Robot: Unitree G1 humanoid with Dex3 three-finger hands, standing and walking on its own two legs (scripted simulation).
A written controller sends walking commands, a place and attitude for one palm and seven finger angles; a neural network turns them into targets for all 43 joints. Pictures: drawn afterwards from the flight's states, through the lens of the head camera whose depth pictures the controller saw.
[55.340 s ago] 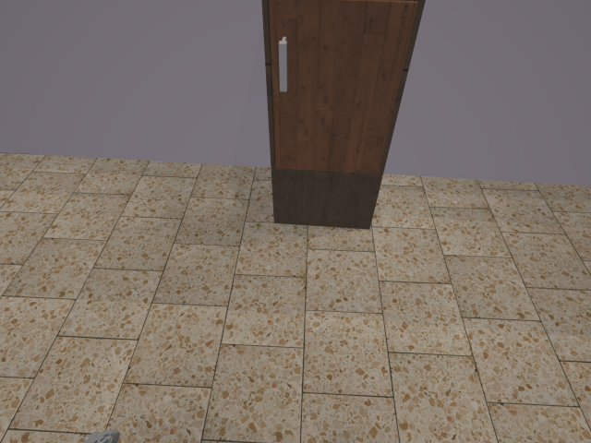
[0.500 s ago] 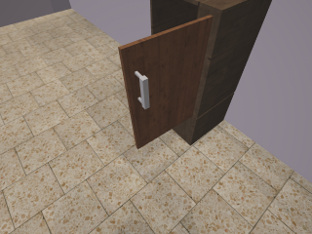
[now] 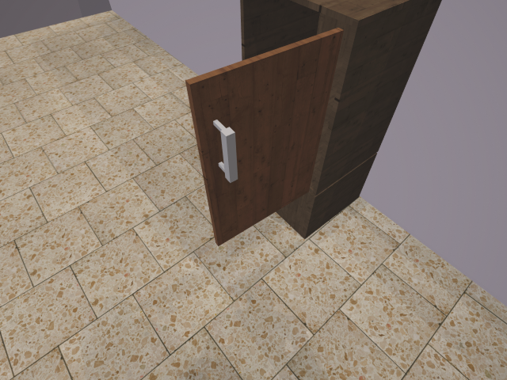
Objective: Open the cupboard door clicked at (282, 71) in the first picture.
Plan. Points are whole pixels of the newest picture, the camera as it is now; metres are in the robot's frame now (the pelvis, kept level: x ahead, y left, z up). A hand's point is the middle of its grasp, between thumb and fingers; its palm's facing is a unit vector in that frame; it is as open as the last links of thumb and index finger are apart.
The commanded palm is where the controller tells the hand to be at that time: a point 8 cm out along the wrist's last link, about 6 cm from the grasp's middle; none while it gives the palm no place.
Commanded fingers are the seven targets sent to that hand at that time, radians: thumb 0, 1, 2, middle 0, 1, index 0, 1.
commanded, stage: look to check the result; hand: left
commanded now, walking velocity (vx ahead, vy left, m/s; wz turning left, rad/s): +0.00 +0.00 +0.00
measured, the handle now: (224, 151) +0.57 +0.10 +0.00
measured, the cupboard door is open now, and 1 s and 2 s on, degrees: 87 87 87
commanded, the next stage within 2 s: stand and wait in 0.38 s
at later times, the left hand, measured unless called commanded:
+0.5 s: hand out of the picture +0.01 +0.17 -0.17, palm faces +0.03 -0.98 -0.20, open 7.4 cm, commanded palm none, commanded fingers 0.00 0.90 0.90 -0.20 -0.30 -0.20 -0.30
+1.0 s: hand out of the picture +0.02 +0.18 -0.17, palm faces +0.02 -0.98 -0.22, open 7.4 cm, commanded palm none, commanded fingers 0.00 0.90 0.90 -0.20 -0.30 -0.20 -0.30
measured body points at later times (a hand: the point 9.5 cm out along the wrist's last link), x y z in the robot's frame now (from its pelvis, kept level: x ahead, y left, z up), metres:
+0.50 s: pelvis +0.01 +0.00 +0.00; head +0.03 -0.01 +0.45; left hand +0.01 +0.22 -0.16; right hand +0.02 -0.23 -0.16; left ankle +0.03 +0.13 -0.74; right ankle -0.04 -0.10 -0.74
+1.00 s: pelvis +0.01 -0.01 +0.00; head +0.04 -0.01 +0.45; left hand +0.02 +0.23 -0.15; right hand +0.03 -0.24 -0.16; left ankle +0.03 +0.13 -0.74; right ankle -0.04 -0.10 -0.74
